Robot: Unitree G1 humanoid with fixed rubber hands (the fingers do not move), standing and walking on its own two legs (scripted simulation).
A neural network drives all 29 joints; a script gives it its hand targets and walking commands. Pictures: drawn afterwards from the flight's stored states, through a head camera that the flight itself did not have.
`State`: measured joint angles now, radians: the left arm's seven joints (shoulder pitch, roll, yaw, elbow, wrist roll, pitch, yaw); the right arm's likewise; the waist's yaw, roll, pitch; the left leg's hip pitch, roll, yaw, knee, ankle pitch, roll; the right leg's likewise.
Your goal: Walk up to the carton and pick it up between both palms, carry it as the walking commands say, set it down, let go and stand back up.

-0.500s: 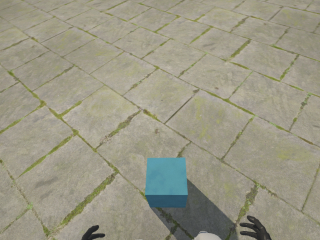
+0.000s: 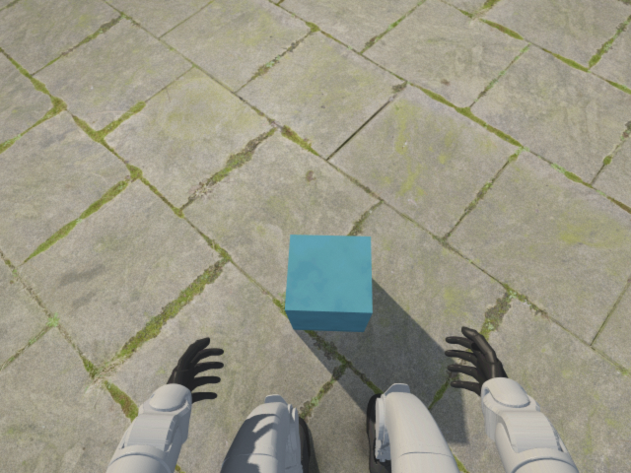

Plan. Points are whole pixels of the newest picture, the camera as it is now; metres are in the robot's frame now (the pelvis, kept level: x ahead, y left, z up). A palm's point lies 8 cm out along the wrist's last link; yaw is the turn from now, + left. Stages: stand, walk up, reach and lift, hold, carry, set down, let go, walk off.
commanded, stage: reach and lift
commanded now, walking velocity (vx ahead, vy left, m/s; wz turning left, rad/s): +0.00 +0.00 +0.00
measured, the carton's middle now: (329, 286) +0.50 +0.00 -0.59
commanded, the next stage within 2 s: none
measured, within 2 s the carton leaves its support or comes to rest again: neither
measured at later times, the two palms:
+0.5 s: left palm (219, 280) +0.38 +0.18 -0.13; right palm (455, 288) +0.37 -0.19 -0.15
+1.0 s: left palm (237, 220) +0.50 +0.17 -0.16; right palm (439, 223) +0.49 -0.19 -0.18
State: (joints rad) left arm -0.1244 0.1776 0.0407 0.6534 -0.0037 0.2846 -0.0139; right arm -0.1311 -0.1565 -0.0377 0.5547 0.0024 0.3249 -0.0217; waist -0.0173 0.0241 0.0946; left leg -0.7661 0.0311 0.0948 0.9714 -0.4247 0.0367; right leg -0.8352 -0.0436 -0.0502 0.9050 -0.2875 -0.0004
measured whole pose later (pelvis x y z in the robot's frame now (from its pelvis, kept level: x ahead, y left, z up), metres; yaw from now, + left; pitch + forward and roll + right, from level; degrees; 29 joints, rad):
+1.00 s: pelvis -0.01 -0.01 -0.05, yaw +2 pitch +39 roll +1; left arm -1.09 0.21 0.24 0.79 -0.03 0.15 0.10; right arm -1.12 -0.22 -0.27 0.90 0.02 0.12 -0.11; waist -0.02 0.01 0.10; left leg -1.38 0.01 0.09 1.08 -0.38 0.04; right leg -1.45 -0.05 -0.02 1.02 -0.26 0.00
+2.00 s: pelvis -0.08 -0.02 -0.27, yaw +4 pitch +31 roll +0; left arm -1.61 0.37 0.06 1.00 -0.20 0.25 0.14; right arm -1.66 -0.39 -0.25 1.18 0.19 0.17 -0.15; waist -0.04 0.01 0.52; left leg -1.97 0.01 0.05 2.00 -0.58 0.04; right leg -2.03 -0.05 0.00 1.92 -0.43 0.00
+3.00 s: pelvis -0.06 -0.01 -0.35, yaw +5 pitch +33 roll -1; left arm -1.61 0.39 -0.07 1.05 -0.25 0.18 0.13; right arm -1.64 -0.40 -0.19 1.24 0.25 0.06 -0.12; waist -0.04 0.02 0.53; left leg -2.20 -0.01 0.04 2.25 -0.63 0.04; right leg -2.26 -0.07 0.00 2.16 -0.48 0.00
